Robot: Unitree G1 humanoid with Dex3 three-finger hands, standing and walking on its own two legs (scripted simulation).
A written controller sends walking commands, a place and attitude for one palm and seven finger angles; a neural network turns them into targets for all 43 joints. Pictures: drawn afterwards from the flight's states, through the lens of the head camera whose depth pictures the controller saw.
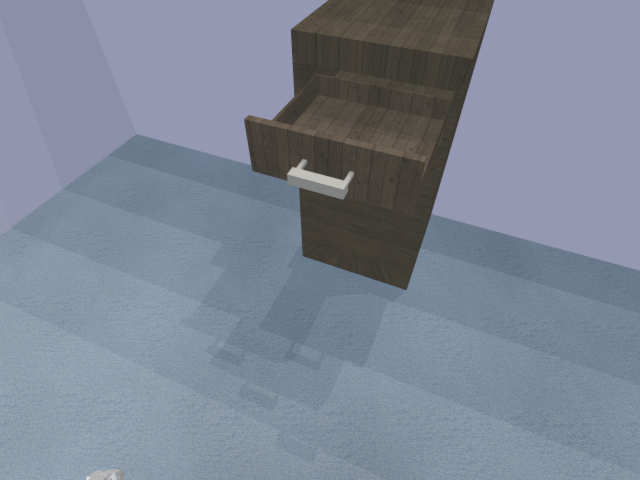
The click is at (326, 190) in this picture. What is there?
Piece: drawer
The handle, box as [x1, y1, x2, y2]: [287, 159, 353, 199]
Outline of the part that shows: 287,174 288,184 342,199 347,191 347,185 353,175 353,172 349,171 344,180 336,179 302,169 306,164 306,160 302,159 295,168 292,167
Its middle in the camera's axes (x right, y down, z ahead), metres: +0.00 -0.13 +0.82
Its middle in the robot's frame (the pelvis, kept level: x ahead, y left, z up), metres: +0.70 +0.04 -0.04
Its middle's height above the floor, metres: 0.73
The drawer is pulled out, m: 0.30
